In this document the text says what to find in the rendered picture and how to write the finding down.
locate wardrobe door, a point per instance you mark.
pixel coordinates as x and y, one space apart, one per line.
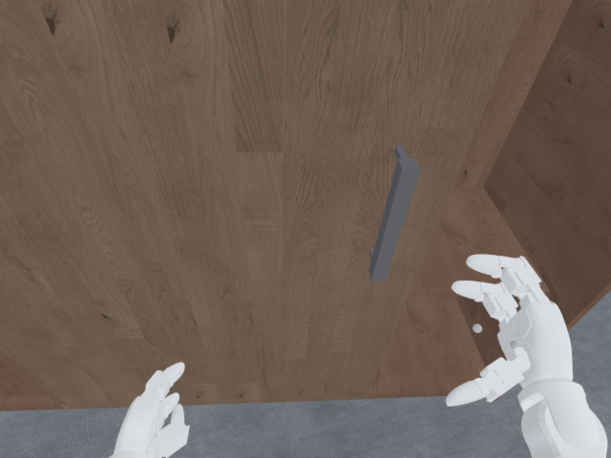
15 382
201 181

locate right robot hand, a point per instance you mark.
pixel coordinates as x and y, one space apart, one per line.
544 350

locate handle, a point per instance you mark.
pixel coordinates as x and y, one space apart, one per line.
401 189

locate robot right forearm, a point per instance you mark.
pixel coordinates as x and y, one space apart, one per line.
558 423

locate left robot hand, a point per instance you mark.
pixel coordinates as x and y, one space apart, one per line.
146 415

